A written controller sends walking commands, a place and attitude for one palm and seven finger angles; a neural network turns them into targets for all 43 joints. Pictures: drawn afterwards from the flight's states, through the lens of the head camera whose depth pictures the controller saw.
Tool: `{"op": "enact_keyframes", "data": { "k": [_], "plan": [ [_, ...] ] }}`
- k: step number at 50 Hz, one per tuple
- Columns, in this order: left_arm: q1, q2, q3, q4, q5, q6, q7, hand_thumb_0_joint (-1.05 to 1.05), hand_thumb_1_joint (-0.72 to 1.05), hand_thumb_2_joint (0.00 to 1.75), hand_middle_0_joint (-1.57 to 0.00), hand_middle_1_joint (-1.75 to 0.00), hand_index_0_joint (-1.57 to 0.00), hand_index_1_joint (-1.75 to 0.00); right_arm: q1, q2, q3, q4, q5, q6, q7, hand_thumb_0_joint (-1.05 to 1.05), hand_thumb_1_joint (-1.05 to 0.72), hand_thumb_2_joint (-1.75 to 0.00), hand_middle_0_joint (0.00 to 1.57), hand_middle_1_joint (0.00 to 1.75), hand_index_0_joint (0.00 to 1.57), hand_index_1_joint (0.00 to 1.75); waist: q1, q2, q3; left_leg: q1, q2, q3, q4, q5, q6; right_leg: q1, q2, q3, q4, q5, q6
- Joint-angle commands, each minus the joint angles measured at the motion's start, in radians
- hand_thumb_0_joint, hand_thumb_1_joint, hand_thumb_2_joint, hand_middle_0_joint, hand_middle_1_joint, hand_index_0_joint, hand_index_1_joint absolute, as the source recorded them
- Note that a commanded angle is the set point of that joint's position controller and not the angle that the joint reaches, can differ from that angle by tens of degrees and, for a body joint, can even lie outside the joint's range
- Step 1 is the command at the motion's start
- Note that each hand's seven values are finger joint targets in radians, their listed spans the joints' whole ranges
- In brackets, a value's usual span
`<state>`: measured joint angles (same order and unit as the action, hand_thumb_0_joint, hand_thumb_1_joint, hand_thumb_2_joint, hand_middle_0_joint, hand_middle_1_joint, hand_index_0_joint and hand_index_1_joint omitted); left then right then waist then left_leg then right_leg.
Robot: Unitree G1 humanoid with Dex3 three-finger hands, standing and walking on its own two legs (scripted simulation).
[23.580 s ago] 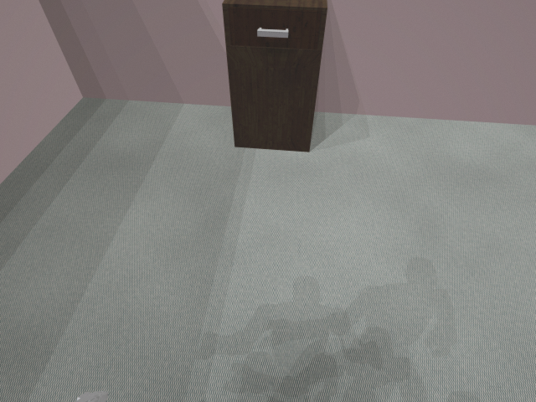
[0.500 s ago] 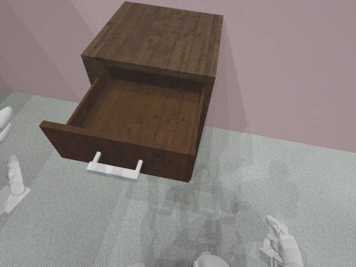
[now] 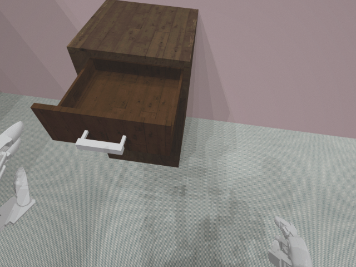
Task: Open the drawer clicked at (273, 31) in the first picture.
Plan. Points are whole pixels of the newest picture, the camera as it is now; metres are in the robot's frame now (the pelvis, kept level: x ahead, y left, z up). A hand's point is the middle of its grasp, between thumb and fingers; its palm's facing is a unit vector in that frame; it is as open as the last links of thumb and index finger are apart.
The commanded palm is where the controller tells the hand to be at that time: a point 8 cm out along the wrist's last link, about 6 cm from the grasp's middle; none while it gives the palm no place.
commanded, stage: stop stepping back and stand still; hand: left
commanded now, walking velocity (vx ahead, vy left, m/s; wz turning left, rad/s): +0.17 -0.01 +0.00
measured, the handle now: (102, 141) +0.47 +0.23 -0.08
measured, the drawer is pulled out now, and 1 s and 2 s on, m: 0.30 0.30 0.30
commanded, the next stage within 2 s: let the arm hang, fingers relaxed in 0.46 s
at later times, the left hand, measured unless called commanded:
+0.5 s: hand (21, 211) +0.18 +0.22 +0.17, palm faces +0.34 -0.83 -0.45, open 7.4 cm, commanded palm +0.12 +0.27 +0.18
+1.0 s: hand out of the picture -0.01 +0.20 -0.17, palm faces +0.03 -0.98 -0.20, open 7.0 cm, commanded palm none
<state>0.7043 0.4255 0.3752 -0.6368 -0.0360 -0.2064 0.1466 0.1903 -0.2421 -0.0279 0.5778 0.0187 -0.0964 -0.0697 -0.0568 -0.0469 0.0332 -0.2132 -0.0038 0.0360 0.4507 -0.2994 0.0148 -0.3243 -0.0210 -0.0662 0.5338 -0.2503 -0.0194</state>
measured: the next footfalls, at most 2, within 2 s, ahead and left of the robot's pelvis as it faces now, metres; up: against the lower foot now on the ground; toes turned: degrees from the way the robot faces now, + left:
none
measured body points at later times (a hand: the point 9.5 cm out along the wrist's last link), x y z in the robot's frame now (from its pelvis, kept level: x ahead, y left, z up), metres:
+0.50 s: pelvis -0.02 +0.00 +0.00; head -0.01 -0.01 +0.45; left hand +0.16 +0.27 +0.19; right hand +0.13 -0.23 -0.09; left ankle -0.03 +0.11 -0.74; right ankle +0.02 -0.10 -0.74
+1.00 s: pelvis -0.01 +0.01 +0.01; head +0.02 +0.02 +0.45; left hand -0.01 +0.25 -0.15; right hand -0.01 -0.22 -0.14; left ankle -0.03 +0.12 -0.74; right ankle +0.02 -0.10 -0.74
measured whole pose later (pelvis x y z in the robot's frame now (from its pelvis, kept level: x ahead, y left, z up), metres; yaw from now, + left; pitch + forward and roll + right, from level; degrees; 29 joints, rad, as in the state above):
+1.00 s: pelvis -0.01 +0.01 +0.01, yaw +0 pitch -2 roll -1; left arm 0.30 0.19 0.03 1.03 0.01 0.03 0.02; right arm 0.31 -0.16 0.01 1.03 -0.02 0.02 -0.03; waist 0.01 -0.02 0.08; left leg -0.15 0.01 0.03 0.45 -0.27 0.02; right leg -0.21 0.01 -0.05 0.42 -0.18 -0.02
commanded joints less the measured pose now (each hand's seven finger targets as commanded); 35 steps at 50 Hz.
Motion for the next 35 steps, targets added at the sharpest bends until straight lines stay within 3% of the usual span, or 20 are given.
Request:
{"op": "enact_keyframes", "data": {
  "k": [1,2,4,6,7,9,10,12,15,16,19,21,24,27,28,29,30,32,34,35],
  "plan": [
    [-0.005,0.174,0.169,-0.261,0.003,-0.085,0.032,0.00,0.90,0.90,-0.20,-0.30,-0.20,-0.30,-0.102,-0.073,-0.018,-0.154,0.001,-0.082,0.005,0.00,-0.90,-0.90,0.20,0.30,0.20,0.30,0.046,0.316,-0.136,-0.018,0.175,-0.131,-0.145,0.229,0.050,0.136,-0.056,0.051,0.022,0.048,0.027],
    [-0.013,0.148,0.147,-0.238,0.004,-0.091,0.032,0.00,0.90,0.90,-0.20,-0.30,-0.20,-0.30,-0.091,-0.069,-0.011,-0.143,0.000,-0.082,0.006,0.00,-0.90,-0.90,0.20,0.30,0.20,0.30,0.041,0.281,-0.100,-0.107,0.185,-0.150,-0.167,0.124,0.052,0.163,-0.044,0.029,0.027,-0.032,0.030],
    [-0.024,0.118,0.126,-0.173,0.001,-0.091,0.034,0.00,0.90,0.90,-0.20,-0.30,-0.20,-0.30,-0.075,-0.086,-0.015,-0.129,0.009,-0.088,0.007,0.00,-0.90,-0.90,0.20,0.30,0.20,0.30,0.042,0.165,-0.050,-0.233,0.171,-0.142,-0.178,-0.096,0.062,0.213,-0.036,0.051,-0.010,-0.054,0.027],
    [-0.065,0.120,0.124,-0.137,-0.002,-0.090,0.036,0.00,0.90,0.90,-0.20,-0.30,-0.20,-0.30,-0.067,-0.095,-0.023,-0.124,0.008,-0.091,-0.001,0.00,-0.90,-0.90,0.20,0.30,0.20,0.30,0.036,0.069,-0.018,-0.239,0.125,-0.115,-0.142,-0.241,0.056,0.161,-0.047,0.121,-0.103,-0.156,0.013],
    [-0.088,0.102,0.100,-0.121,0.001,-0.090,0.034,0.00,0.90,0.90,-0.20,-0.30,-0.20,-0.30,-0.059,-0.098,-0.021,-0.119,0.003,-0.091,-0.002,0.00,-0.90,-0.90,0.20,0.30,0.20,0.30,0.027,0.055,-0.003,-0.230,0.095,-0.104,-0.105,-0.295,0.053,0.107,-0.058,0.167,-0.161,-0.262,0.002],
    [-0.113,0.084,0.076,-0.093,0.007,-0.082,0.033,0.00,0.90,0.90,-0.20,-0.30,-0.20,-0.30,-0.045,-0.097,-0.022,-0.112,-0.004,-0.086,-0.001,0.00,-0.90,-0.90,0.20,0.30,0.20,0.30,0.021,0.011,0.018,-0.185,0.057,-0.072,-0.015,-0.273,0.051,0.011,-0.087,0.240,-0.231,-0.368,-0.028],
    [-0.136,0.085,0.070,-0.100,0.007,-0.081,0.032,0.00,0.90,0.90,-0.20,-0.30,-0.20,-0.30,-0.043,-0.094,-0.020,-0.109,-0.007,-0.085,0.000,0.00,-0.90,-0.90,0.20,0.30,0.20,0.30,0.018,-0.009,0.013,-0.162,0.047,-0.064,0.012,-0.225,0.051,0.001,-0.103,0.259,-0.242,-0.353,-0.040],
    [-0.164,0.098,0.074,-0.121,0.007,-0.081,0.035,0.00,0.90,0.90,-0.20,-0.30,-0.20,-0.30,-0.052,-0.086,-0.011,-0.104,-0.011,-0.086,-0.002,0.00,-0.90,-0.90,0.20,0.30,0.20,0.30,0.017,0.007,-0.024,-0.111,0.053,-0.064,-0.017,-0.142,0.051,0.031,-0.106,0.233,-0.210,-0.260,-0.043],
    [-0.139,0.087,0.070,-0.113,0.012,-0.074,0.036,0.00,0.90,0.90,-0.20,-0.30,-0.20,-0.30,-0.062,-0.079,-0.001,-0.112,-0.011,-0.084,-0.004,0.00,-0.90,-0.90,0.20,0.30,0.20,0.30,0.031,0.097,-0.008,-0.159,0.106,-0.134,-0.137,-0.302,0.066,0.039,-0.040,0.169,-0.153,-0.304,-0.009],
    [-0.146,0.105,0.087,-0.125,0.012,-0.071,0.038,0.00,0.90,0.90,-0.20,-0.30,-0.20,-0.30,-0.070,-0.081,0.000,-0.119,-0.009,-0.083,-0.007,0.00,-0.90,-0.90,0.20,0.30,0.20,0.30,0.031,0.117,0.004,-0.172,0.126,-0.158,-0.172,-0.304,0.068,0.046,-0.023,0.143,-0.114,-0.248,-0.005],
    [-0.124,0.101,0.094,-0.108,0.008,-0.071,0.036,0.00,0.90,0.90,-0.20,-0.30,-0.20,-0.30,-0.078,-0.069,0.008,-0.113,-0.010,-0.084,-0.006,0.00,-0.90,-0.90,0.20,0.30,0.20,0.30,0.039,0.089,-0.021,-0.190,0.127,-0.146,-0.143,-0.122,0.062,0.145,-0.026,0.122,-0.097,-0.040,0.002],
    [-0.113,0.108,0.106,-0.104,0.004,-0.076,0.030,0.00,0.90,0.90,-0.20,-0.30,-0.20,-0.30,-0.082,-0.066,0.006,-0.113,-0.010,-0.085,-0.003,0.00,-0.90,-0.90,0.20,0.30,0.20,0.30,0.040,0.096,-0.026,-0.182,0.094,-0.098,-0.114,-0.107,0.041,0.151,-0.049,0.152,-0.147,-0.055,-0.003],
    [-0.075,0.098,0.100,-0.088,-0.006,-0.080,0.025,0.00,0.90,0.90,-0.20,-0.30,-0.20,-0.30,-0.066,-0.064,0.000,-0.106,-0.006,-0.078,0.006,0.00,-0.90,-0.90,0.20,0.30,0.20,0.30,0.033,0.004,-0.046,-0.127,0.059,-0.062,-0.023,-0.017,0.030,0.140,-0.094,0.212,-0.215,-0.034,-0.021],
    [-0.053,0.096,0.101,-0.109,-0.010,-0.079,0.024,0.00,0.90,0.90,-0.20,-0.30,-0.20,-0.30,-0.070,-0.063,-0.002,-0.108,-0.001,-0.067,0.012,0.00,-0.90,-0.90,0.20,0.30,0.20,0.30,0.030,0.027,-0.096,-0.064,0.055,-0.049,-0.020,0.093,0.018,0.178,-0.108,0.187,-0.196,0.112,-0.028],
    [-0.225,-0.039,-0.274,0.718,0.104,0.101,-0.108,0.00,0.90,0.90,-0.20,-0.30,-0.20,-0.30,-0.057,-0.192,-0.059,0.167,-0.016,-0.084,0.099,0.00,-0.90,-0.90,0.20,0.30,0.20,0.30,-0.011,0.052,-0.059,-0.078,0.072,-0.070,0.169,0.236,0.007,0.005,-0.152,0.109,-0.013,0.314,-0.043],
    [-0.197,-0.101,-0.248,0.744,0.084,0.178,-0.125,0.00,0.90,0.90,-0.20,-0.30,-0.20,-0.30,0.056,-0.097,-0.042,0.160,-0.017,-0.020,0.093,0.00,-0.90,-0.90,0.20,0.30,0.20,0.30,0.003,0.044,-0.152,-0.007,0.077,-0.069,0.135,0.305,0.003,0.025,-0.121,0.118,0.004,0.361,-0.044],
    [-0.228,-0.130,-0.267,0.776,0.075,0.192,-0.128,0.00,0.90,0.90,-0.20,-0.30,-0.20,-0.30,0.073,-0.081,-0.027,0.150,-0.024,0.003,0.086,0.00,-0.90,-0.90,0.20,0.30,0.20,0.30,0.018,0.012,-0.158,-0.044,0.094,-0.097,0.107,0.289,0.020,0.043,-0.100,0.079,0.017,0.265,-0.030],
    [-0.302,-0.129,-0.286,0.876,0.074,0.199,-0.126,0.00,0.90,0.90,-0.20,-0.30,-0.20,-0.30,0.063,-0.090,-0.017,0.137,-0.033,0.029,0.076,0.00,-0.90,-0.90,0.20,0.30,0.20,0.30,0.032,-0.126,-0.145,-0.062,0.099,-0.123,0.100,0.340,0.039,0.087,-0.082,0.072,0.023,0.299,-0.025],
    [-0.355,-0.105,-0.290,1.006,0.075,0.207,-0.121,0.00,0.90,0.90,-0.20,-0.30,-0.20,-0.30,0.052,-0.092,-0.014,0.150,-0.038,0.053,0.067,0.00,-0.90,-0.90,0.20,0.30,0.20,0.30,0.043,-0.148,-0.127,-0.051,0.066,-0.096,0.095,0.347,0.028,0.146,-0.106,0.112,0.002,0.426,-0.042],
    [-0.378,-0.100,-0.294,1.082,0.072,0.212,-0.118,0.00,0.90,0.90,-0.20,-0.30,-0.20,-0.30,0.052,-0.090,-0.010,0.165,-0.039,0.064,0.062,0.00,-0.90,-0.90,0.20,0.30,0.20,0.30,0.045,-0.121,-0.123,-0.027,0.061,-0.088,0.075,0.353,0.021,0.162,-0.109,0.120,-0.007,0.456,-0.044]
  ]
}}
